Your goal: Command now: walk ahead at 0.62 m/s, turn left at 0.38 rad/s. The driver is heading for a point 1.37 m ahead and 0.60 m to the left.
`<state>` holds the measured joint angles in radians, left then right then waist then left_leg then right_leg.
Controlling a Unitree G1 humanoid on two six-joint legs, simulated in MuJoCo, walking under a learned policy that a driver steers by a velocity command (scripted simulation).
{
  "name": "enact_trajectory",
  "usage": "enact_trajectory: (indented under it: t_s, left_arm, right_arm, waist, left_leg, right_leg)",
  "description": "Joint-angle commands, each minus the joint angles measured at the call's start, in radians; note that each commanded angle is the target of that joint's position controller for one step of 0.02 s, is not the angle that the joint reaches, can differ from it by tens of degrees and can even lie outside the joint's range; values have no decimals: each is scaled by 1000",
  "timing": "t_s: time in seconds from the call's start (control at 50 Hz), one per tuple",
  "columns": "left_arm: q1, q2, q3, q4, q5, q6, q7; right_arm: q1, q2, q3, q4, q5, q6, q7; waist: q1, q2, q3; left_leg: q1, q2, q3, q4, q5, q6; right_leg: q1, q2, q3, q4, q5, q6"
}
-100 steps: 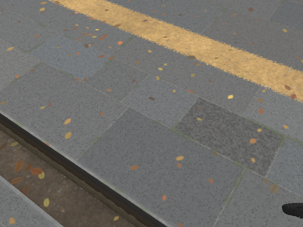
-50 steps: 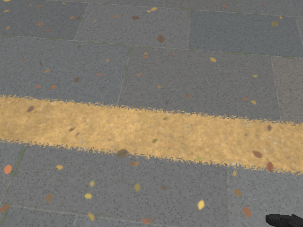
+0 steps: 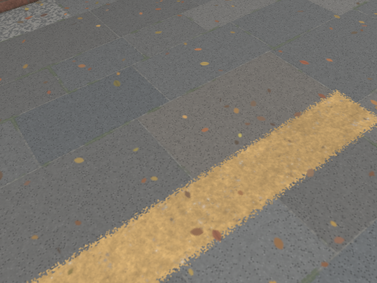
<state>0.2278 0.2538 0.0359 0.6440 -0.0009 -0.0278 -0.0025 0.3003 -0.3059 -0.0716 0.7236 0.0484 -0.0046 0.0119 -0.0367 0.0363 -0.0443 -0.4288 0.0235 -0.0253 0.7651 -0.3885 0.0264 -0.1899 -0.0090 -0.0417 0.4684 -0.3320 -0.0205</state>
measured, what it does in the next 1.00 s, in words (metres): walks ahead, turning left: left foot, then right foot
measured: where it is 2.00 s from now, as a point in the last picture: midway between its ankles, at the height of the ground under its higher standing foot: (7, 113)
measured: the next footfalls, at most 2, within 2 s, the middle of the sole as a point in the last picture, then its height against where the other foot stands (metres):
left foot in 0.38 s outside the picture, level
right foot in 0.82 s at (131, 211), level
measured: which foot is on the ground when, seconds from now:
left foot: up 0.00-0.36, down 0.38-0.84, up 0.86-1.00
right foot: down 0.00-0.40, up 0.42-0.80, down 0.82-1.00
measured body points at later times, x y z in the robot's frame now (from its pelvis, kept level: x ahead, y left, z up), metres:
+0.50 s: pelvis +0.28 +0.11 -0.03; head +0.32 +0.11 +0.42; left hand +0.25 +0.38 -0.14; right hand +0.51 -0.11 -0.14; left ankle +0.31 +0.15 -0.74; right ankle +0.16 -0.11 -0.60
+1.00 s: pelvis +0.69 +0.31 +0.00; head +0.71 +0.33 +0.45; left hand +0.52 +0.56 -0.11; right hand +1.01 +0.23 -0.10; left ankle +0.56 +0.32 -0.63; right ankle +0.79 +0.23 -0.73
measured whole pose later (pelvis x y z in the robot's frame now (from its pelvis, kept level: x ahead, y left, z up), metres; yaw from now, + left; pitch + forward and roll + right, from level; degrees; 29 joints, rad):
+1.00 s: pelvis +0.69 +0.31 +0.00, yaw +50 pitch +1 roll -2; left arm 0.30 0.32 0.05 0.75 0.05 -0.08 0.01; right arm 0.20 -0.38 -0.05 0.72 -0.04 -0.03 0.04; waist 0.02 0.05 0.02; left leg -0.48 -0.05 -0.06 1.26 -0.29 0.11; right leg -0.26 0.00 -0.07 0.49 -0.26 0.01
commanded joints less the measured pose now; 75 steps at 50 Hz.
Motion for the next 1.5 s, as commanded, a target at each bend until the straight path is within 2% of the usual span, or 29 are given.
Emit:
enact_trajectory:
  t_s: [0.02, 0.1, 0.26, 0.32, 0.36, 0.38, 0.4, 0.42, 0.44, 0.48, 0.54, 0.64, 0.76, 0.82, 0.84, 0.86, 0.88, 0.92, 0.98, 1.06, 1.12, 1.18, 1.22, 1.24, 1.26, 1.28, 1.34, 1.42, 1.5]
  left_arm:
    - [168, 211, 54, -11, 75, -31, 11]
    - [67, 141, 29, 4, 42, -53, 6]
    - [219, 148, 35, 122, 48, -71, 18]
    - [208, 199, 41, 143, 47, -58, 27]
    - [183, 270, 61, 136, 55, -27, 31]
    - [150, 290, 67, 115, 45, -20, 25]
    - [144, 229, 50, 104, 52, -31, 16]
    - [124, 96, 17, -6, 38, -52, -10]
    - [-21, 166, 19, -52, 44, -76, -10]
    - [-36, 147, 3, -59, 35, -102, -5]
    - [37, 133, -7, -31, 77, -47, -4]
    - [-229, 98, -35, -133, 60, -22, -25]
    - [-272, 131, -32, -143, 36, -39, -21]
    - [187, 261, 33, -30, 21, -42, 26]
    - [386, 320, 57, 6, 51, -48, 51]
    - [269, 382, 67, -14, 81, -48, 40]
    - [127, 290, 64, -36, 68, -43, 27]
    - [69, 155, 34, -7, 61, -41, 15]
    - [151, 108, 15, 101, 48, -73, 1]
    - [168, 154, 23, 152, 19, -93, -10]
    - [164, 200, 38, 155, 8, -95, -19]
    - [209, 268, 53, 183, 4, -92, -26]
    - [224, 295, 58, 202, 4, -82, -19]
    - [208, 264, 50, 191, 4, -83, -18]
    - [253, 85, 15, 155, 4, -83, -14]
    - [282, 109, 19, 115, -28, -73, -13]
    - [125, 123, 25, 130, 6, -40, -27]
    - [40, 59, 20, 102, 26, 19, -55]
    - [-131, 47, -4, 12, 23, 20, -82]
  right_arm:
    - [-284, -76, -15, -176, -101, -37, 21]
    - [-132, -99, -33, -89, -84, 14, 73]
    - [-370, -34, 15, -171, -84, 19, 104]
    - [-339, -23, 30, -178, -70, 24, 85]
    - [-96, -87, 3, -123, -59, 18, 62]
    - [100, -146, -26, -67, -62, 5, 48]
    - [228, -223, -61, -14, -74, 4, 27]
    - [125, -352, -92, -33, -75, 23, 19]
    - [157, -329, -92, -63, -63, 28, 21]
    - [136, -254, -73, -15, -65, 10, 2]
    - [19, -165, -34, -34, -59, -26, -8]
    - [62, -168, -31, -24, -54, -60, -1]
    - [98, -222, -51, 13, -37, -66, -11]
    - [-11, -278, -61, -1, -61, -75, -5]
    - [-20, -130, -24, -23, -70, -88, -5]
    - [94, -30, 12, -93, -14, -83, 0]
    - [63, -108, 14, -53, -48, -68, -8]
    - [-30, -129, 11, -40, -80, -50, 15]
    - [-95, -47, 39, -81, -100, -32, 45]
    - [-260, -68, 61, -169, -114, -35, 57]
    - [-370, -43, 90, -193, -94, -57, 85]
    - [-337, -92, 71, -169, -89, -61, 61]
    - [-69, -141, 39, -83, -103, -68, 25]
    - [99, -197, 12, -43, -119, -72, 1]
    - [210, -282, -10, -31, -148, -82, -18]
    - [176, -299, -15, -51, -128, -69, -20]
    - [-20, -103, 16, -31, -103, -80, -14]
    - [23, -19, 34, 48, -63, -114, -10]
    - [9, -25, 31, 75, -69, -134, -11]
  waist:
    - [151, -156, 117]
    - [45, -177, 138]
    - [110, -109, 239]
    - [57, -131, 167]
    - [-76, -185, -3]
    - [-165, -167, -104]
    - [-198, -63, -156]
    - [-66, 254, -171]
    - [-137, 40, -231]
    - [-44, -91, -5]
    - [70, -93, 80]
    - [16, -43, 198]
    - [-17, 11, 75]
    - [243, 13, -174]
    - [287, -143, -289]
    - [129, -501, -400]
    - [116, -320, -258]
    - [100, -82, -58]
    - [60, -110, 49]
    - [13, -107, 149]
    - [33, -84, 166]
    - [13, -88, 112]
    - [-119, -86, -65]
    - [-198, -72, -157]
    - [-154, 190, -291]
    - [-116, 240, -366]
    - [-21, 45, 5]
    - [38, 37, 99]
    - [65, 37, 152]
  left_leg:
    - [-648, -3, -130, 331, 52, 3]
    - [-455, 25, -34, 454, 251, -40]
    - [-488, 61, 133, 171, 295, 58]
    - [-250, -35, 250, 35, 178, 149]
    - [19, -131, 264, 44, 19, 199]
    - [297, -166, 213, -17, 8, 229]
    - [594, -94, 25, -112, -61, 254]
    - [823, 177, -610, -345, -307, 410]
    - [845, 209, -786, -458, -278, 405]
    - [557, 190, -640, -514, -67, 341]
    - [241, 58, -414, -540, 47, 312]
    - [47, -37, -326, -630, 231, 279]
    - [291, -2, -352, -490, 791, 179]
    - [218, -39, -335, 48, 968, 113]
    - [45, -107, -264, 414, 433, 112]
    - [-210, -196, -153, 646, -103, 88]
    - [-296, -101, -132, 680, 16, 103]
    - [-269, -22, -92, 596, 127, 90]
    - [-250, 2, -134, 498, 101, 76]
    - [-362, 40, -71, 248, 184, 36]
    - [-19, 16, 58, -54, 364, 18]
    - [116, -29, 71, -136, 334, 34]
    - [433, -78, 75, -183, 233, 49]
    - [680, 43, -28, -170, 135, 56]
    - [869, 355, -422, -261, -256, 70]
    - [810, 462, -820, -500, -407, 110]
    - [462, 306, -369, -516, -51, 102]
    - [365, 230, -56, -591, 284, 57]
    - [322, 175, 186, -643, 538, 38]
  right_leg:
    - [316, -397, 458, -348, -420, -143]
    - [129, -241, 77, -396, -50, -58]
    - [283, -249, -171, -429, 235, -57]
    - [344, -249, -260, -249, 1047, -36]
    - [364, -291, -253, 104, 1468, -46]
    - [225, -289, -231, 373, 1389, -51]
    - [-50, -213, -216, 696, 859, -20]
    - [-552, 43, -128, 1103, -112, 59]
    - [-662, 22, 104, 1152, -39, 37]
    - [-627, -76, 123, 987, 40, 22]
    - [-470, -129, 120, 833, -15, 55]
    - [-431, -107, 35, 415, 228, 104]
    - [-194, 6, 42, 78, 400, 46]
    - [333, 5, 60, 103, 159, 17]
    - [560, -216, 292, 86, -214, -6]
    - [654, -471, 900, -178, -467, -84]
    - [506, -411, 911, -230, -602, -111]
    - [256, -327, 596, -207, -303, -115]
    - [89, -243, 400, -252, -74, -119]
    - [41, -218, 288, -363, 79, -169]
    - [-154, -157, 173, -467, 284, -149]
    - [-6, -183, 149, -354, 679, -139]
    - [6, -139, 107, 52, 896, -108]
    - [-184, -82, 99, 342, 685, -93]
    - [-410, 15, 92, 740, -113, -85]
    - [-524, 50, 145, 915, -125, -98]
    - [-569, -82, 114, 844, 85, -78]
    - [-589, -127, 93, 799, 120, -54]
    - [-575, -109, 12, 589, 320, -66]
